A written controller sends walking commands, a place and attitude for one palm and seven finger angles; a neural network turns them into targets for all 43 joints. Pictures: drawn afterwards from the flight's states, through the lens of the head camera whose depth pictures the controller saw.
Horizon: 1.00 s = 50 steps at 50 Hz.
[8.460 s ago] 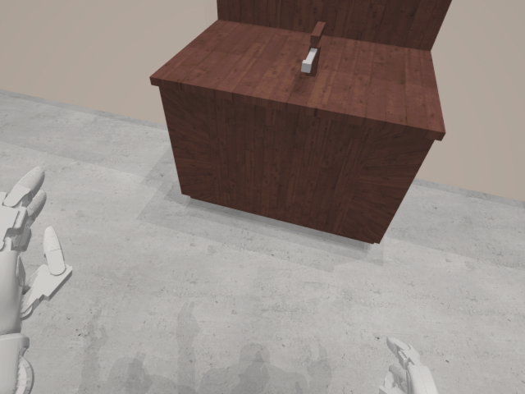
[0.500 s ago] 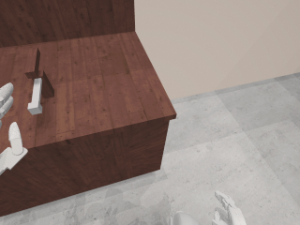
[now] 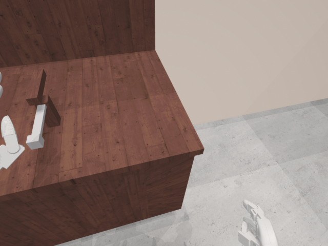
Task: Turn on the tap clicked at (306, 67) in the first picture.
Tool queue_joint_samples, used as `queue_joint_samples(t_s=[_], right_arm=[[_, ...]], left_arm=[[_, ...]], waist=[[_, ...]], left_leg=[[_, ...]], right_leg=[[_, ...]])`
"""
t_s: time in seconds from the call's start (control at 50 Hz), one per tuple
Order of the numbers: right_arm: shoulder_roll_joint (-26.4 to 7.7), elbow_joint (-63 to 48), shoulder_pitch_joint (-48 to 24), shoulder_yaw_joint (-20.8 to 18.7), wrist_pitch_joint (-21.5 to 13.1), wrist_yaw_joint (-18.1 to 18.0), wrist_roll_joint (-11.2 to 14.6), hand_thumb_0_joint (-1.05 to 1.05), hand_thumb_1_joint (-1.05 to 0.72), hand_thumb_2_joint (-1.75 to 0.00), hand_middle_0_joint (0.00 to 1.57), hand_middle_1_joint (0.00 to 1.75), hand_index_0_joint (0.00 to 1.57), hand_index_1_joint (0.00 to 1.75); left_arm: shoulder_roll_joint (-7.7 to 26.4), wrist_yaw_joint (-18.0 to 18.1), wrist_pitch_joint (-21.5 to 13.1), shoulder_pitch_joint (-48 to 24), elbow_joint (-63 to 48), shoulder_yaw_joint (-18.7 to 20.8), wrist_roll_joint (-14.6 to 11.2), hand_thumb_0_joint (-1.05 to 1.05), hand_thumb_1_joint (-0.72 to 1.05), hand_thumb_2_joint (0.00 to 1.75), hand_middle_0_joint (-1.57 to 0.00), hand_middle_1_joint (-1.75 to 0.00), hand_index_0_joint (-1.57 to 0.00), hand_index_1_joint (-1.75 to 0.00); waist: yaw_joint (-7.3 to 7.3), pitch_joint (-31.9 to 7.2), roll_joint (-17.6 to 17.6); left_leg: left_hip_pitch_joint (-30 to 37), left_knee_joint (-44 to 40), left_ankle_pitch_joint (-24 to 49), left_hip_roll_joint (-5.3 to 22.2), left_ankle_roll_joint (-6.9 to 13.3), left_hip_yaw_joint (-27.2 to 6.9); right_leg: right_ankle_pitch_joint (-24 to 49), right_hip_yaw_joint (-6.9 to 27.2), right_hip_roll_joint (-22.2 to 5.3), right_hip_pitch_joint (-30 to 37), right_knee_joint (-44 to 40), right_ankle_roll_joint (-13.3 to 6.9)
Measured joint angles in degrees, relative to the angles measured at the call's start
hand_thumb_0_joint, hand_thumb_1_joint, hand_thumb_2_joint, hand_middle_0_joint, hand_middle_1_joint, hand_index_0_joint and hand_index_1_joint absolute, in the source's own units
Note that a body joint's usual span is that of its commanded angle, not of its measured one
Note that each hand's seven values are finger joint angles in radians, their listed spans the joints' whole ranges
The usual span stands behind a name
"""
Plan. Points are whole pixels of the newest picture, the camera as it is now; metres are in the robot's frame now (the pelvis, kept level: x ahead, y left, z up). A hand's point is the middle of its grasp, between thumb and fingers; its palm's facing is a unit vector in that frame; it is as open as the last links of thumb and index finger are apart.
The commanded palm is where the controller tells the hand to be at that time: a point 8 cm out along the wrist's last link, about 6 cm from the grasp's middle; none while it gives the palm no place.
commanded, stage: come to a stop and stand still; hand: left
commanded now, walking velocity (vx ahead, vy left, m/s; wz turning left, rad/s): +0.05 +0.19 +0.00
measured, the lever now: (35, 141) +0.34 +0.35 +0.06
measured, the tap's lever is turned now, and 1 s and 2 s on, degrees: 0 0 0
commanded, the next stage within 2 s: none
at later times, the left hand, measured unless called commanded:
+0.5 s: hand (13, 124) +0.26 +0.28 +0.22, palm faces +0.37 -0.80 -0.47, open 7.4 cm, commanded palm +0.20 +0.32 +0.20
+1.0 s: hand out of the picture +0.30 +0.33 +0.24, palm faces +0.44 -0.79 -0.44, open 7.4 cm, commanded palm +0.20 +0.33 +0.20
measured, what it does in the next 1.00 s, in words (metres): steps on the spot: right foot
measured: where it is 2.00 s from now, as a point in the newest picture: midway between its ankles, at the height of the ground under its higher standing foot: outside the picture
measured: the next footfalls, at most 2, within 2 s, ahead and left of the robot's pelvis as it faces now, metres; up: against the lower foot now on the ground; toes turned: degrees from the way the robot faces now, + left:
right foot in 0.46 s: +0.09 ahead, -0.04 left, +0.00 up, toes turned -5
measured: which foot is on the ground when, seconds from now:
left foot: down 0.00-1.00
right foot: down 0.00-0.22, up 0.24-0.44, down 0.46-1.00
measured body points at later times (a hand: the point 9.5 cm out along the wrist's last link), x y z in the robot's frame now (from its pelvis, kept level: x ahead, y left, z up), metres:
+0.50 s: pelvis +0.04 +0.04 +0.02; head +0.06 +0.04 +0.47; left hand +0.23 +0.32 +0.25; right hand +0.23 -0.15 -0.06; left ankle +0.06 +0.17 -0.71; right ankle +0.05 -0.04 -0.71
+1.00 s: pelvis +0.02 +0.06 +0.03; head +0.06 +0.06 +0.47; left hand +0.27 +0.37 +0.26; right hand +0.18 -0.19 -0.06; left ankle +0.06 +0.17 -0.71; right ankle +0.05 -0.04 -0.71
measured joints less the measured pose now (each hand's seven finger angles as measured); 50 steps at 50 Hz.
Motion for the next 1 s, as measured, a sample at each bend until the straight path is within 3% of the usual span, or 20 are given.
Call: queue_joint_samples(t_s=[0.04, 0.1, 0.14, 0.2, 0.26, 0.32, 0.46, 0.48, 0.54, 0.6, 0.68, 0.78, 0.82, 0.86, 0.92, 0.96, 1.0], right_arm=[[-0.41, 1.13, 0.33, 0.16, 0.36, 0.59, 0.03, 0.01, -0.90, -0.90, 0.20, 0.30, 0.20, 0.29], [-1.13, 2.93, 0.85, 0.55, 1.39, 1.53, 0.26, 0.01, -0.90, -0.90, 0.20, 0.30, 0.20, 0.29], [-1.02, 3.25, 0.83, 1.00, 1.80, 1.75, 0.15, 0.01, -0.90, -0.90, 0.20, 0.30, 0.20, 0.29], [-0.83, 2.46, 0.82, 1.28, 1.45, 1.09, -0.01, 0.01, -0.90, -0.89, 0.20, 0.30, 0.20, 0.29], [1.74, 3.20, -0.73, 0.59, 0.72, 0.22, -0.21, 0.01, -0.90, -0.89, 0.20, 0.30, 0.20, 0.29], [3.97, 3.60, -1.82, 1.50, -0.61, 0.31, -0.90, 0.02, -0.90, -0.89, 0.20, 0.30, 0.20, 0.29], [4.46, 0.11, -2.34, 3.42, -1.87, 2.29, -0.72, 0.01, -0.90, -0.89, 0.21, 0.30, 0.21, 0.30], [4.00, -0.14, -2.60, 3.52, -1.54, 2.15, -0.65, 0.01, -0.90, -0.89, 0.21, 0.30, 0.21, 0.30], [2.21, 0.25, -2.96, 3.21, -0.34, 1.41, -0.24, 0.01, -0.90, -0.89, 0.21, 0.30, 0.21, 0.30], [0.47, 0.82, -2.42, 2.54, 0.77, 0.66, 0.27, 0.01, -0.90, -0.89, 0.21, 0.30, 0.21, 0.30], [-1.35, 2.19, -0.96, 1.65, 1.56, -0.66, 0.22, 0.01, -0.90, -0.89, 0.20, 0.30, 0.21, 0.30], [-2.46, 3.09, 0.49, 0.82, 1.35, -1.67, -0.17, 0.01, -0.90, -0.90, 0.20, 0.30, 0.20, 0.29], [-2.49, 2.87, 0.58, 0.58, 1.09, -1.73, -0.23, 0.01, -0.90, -0.90, 0.20, 0.30, 0.20, 0.29], [-2.18, 2.35, 1.86, -0.54, -0.82, -1.87, -0.46, 0.01, -0.91, -0.90, 0.20, 0.30, 0.20, 0.29], [-2.04, 3.33, -0.36, -0.23, -0.63, -0.29, -0.11, 0.01, -0.90, -0.90, 0.20, 0.30, 0.20, 0.29], [-2.23, 2.56, -1.04, -0.25, -0.46, 1.22, 0.51, 0.01, -0.90, -0.90, 0.20, 0.30, 0.20, 0.29], [-2.53, 1.18, -0.62, -0.54, -0.25, 2.52, 1.15, 0.01, -0.90, -0.90, 0.20, 0.30, 0.20, 0.29]], left_arm=[[-1.18, 0.12, 0.16, -0.59, 2.14, -0.68, -0.22, 0.01, 0.88, 0.89, -0.22, -0.31, -0.22, -0.30], [-3.99, 0.11, 1.09, 0.59, 4.05, -2.79, -0.80, 0.01, 0.88, 0.89, -0.21, -0.31, -0.21, -0.30], [-4.85, 0.21, 1.25, 2.86, 3.68, -3.53, -0.75, 0.01, 0.88, 0.89, -0.21, -0.31, -0.21, -0.30], [-4.52, 0.17, 1.88, 5.51, 0.93, -3.94, -0.88, 0.01, 0.88, 0.89, -0.21, -0.31, -0.21, -0.30], [-2.58, 0.42, 2.74, 3.30, -0.70, -3.77, -0.78, 0.01, 0.88, 0.89, -0.21, -0.31, -0.21, -0.30], [-1.51, 0.96, 3.65, 0.68, -2.50, -3.29, -0.78, 0.01, 0.88, 0.89, -0.21, -0.31, -0.22, -0.30], [0.04, 0.79, 2.37, 3.54, -6.20, -1.01, -1.56, 0.01, 0.89, 0.89, -0.21, -0.31, -0.21, -0.30], [0.01, 0.47, 2.28, 4.13, -5.10, -1.04, -1.58, 0.01, 0.89, 0.89, -0.21, -0.31, -0.21, -0.30], [-1.19, -0.37, 3.53, 4.89, -0.27, -2.45, -1.98, 0.01, 0.89, 0.89, -0.21, -0.31, -0.21, -0.30], [-3.29, -0.50, 6.12, 5.63, 3.36, -4.06, -2.89, 0.00, 0.89, 0.89, -0.21, -0.31, -0.21, -0.30], [-5.57, -0.09, 8.61, 5.37, 4.76, -6.35, -3.01, 0.01, 0.89, 0.89, -0.21, -0.31, -0.21, -0.30], [-6.04, 0.98, 8.45, 3.75, 1.35, -7.97, -2.38, 0.01, 0.88, 0.89, -0.21, -0.31, -0.21, -0.30], [-5.15, 1.30, 7.50, 3.09, -0.02, -7.53, -2.14, 0.01, 0.88, 0.89, -0.21, -0.31, -0.21, -0.30], [1.00, -1.28, 5.67, -5.21, 2.54, -4.48, 0.63, 0.01, 0.88, 0.89, -0.22, -0.31, -0.22, -0.30], [7.44, -1.74, 2.19, -16.86, 10.00, 2.63, -0.62, 0.01, 0.88, 0.89, -0.22, -0.31, -0.22, -0.30], [6.91, -1.54, 1.39, -16.74, 12.25, 4.94, -2.35, 0.01, 0.88, 0.89, -0.21, -0.31, -0.21, -0.30], [3.44, -1.80, 1.94, -11.24, 11.14, 3.30, -3.15, 0.01, 0.89, 0.89, -0.21, -0.30, -0.21, -0.30]], waist=[[-0.53, -0.29, 1.92], [-0.17, -0.55, 2.84], [-0.04, 0.18, 2.01], [0.00, 2.17, 1.11], [1.47, 5.03, -2.34], [1.16, 5.89, -3.20], [0.50, 2.23, -0.74], [0.38, 1.77, 0.20], [-0.14, 0.26, 3.53], [-0.04, -1.24, 4.26], [0.38, -1.44, 2.59], [1.03, -0.54, 0.40], [0.77, -0.28, 0.26], [2.79, 0.79, 0.43], [3.37, 3.04, 0.15], [2.47, 3.09, 0.92], [1.27, 2.43, 2.25]], left_leg=[[-2.11, 6.49, -2.20, -0.70, 0.67, -0.17], [-5.04, 14.39, -3.95, -2.00, 0.85, 1.11], [-4.59, 10.22, -2.96, -1.77, 1.40, 2.20], [0.34, -5.26, 6.12, -1.01, 1.89, 2.12], [1.57, -4.89, 3.07, -2.57, 2.41, 3.99], [3.49, -8.34, 4.48, -2.47, 2.23, 3.33], [4.74, -11.92, 5.88, -0.66, 1.40, 3.95], [4.52, -11.28, 5.47, -0.27, 1.23, 3.96], [4.40, -11.06, 5.20, 1.15, 0.72, 3.15], [4.24, -11.30, 5.25, 0.64, 0.84, 1.86], [5.01, -12.12, 5.69, 0.06, 0.89, 1.22], [6.33, -13.87, 6.57, -0.30, 0.90, 1.22], [6.45, -14.40, 6.91, -0.40, 0.99, 1.18], [4.64, -12.91, 6.91, 0.11, 1.25, 0.80], [3.54, -12.72, 7.49, 0.13, 0.95, 1.43], [3.59, -13.39, 7.87, -0.16, 1.64, 2.82], [4.19, -14.12, 7.92, -0.72, 2.55, 4.26]], right_leg=[[-1.18, -0.80, -0.30, 1.09, -0.77, 0.19], [-1.31, -0.39, -1.53, 2.98, -4.41, 1.32], [-0.55, 0.49, -2.52, 3.52, -6.03, 2.26], [-1.83, 1.12, -3.19, 3.17, -3.94, 3.62], [-8.06, 4.76, -3.21, -0.33, 6.07, 2.38], [-8.93, 3.86, -0.46, -2.00, 10.66, 1.65], [3.27, -1.09, 2.26, 3.69, -10.96, 0.76], [6.45, -1.26, 2.70, 4.57, -13.34, -0.18], [7.14, -1.95, 4.36, 5.69, -15.65, -2.37], [6.84, -1.76, 4.76, 5.53, -16.10, -2.84], [6.66, -1.77, 4.56, 5.91, -15.95, -2.78], [7.21, -1.78, 4.26, 7.01, -17.10, -2.53], [7.62, -1.82, 4.19, 7.22, -17.76, -2.41], [8.35, -2.36, 4.66, 6.50, -18.25, -2.32], [9.03, -1.81, 4.54, 4.74, -17.33, -2.37], [9.53, -0.48, 4.19, 4.01, -17.27, -1.55], [9.67, 0.91, 3.61, 3.85, -17.21, -0.61]])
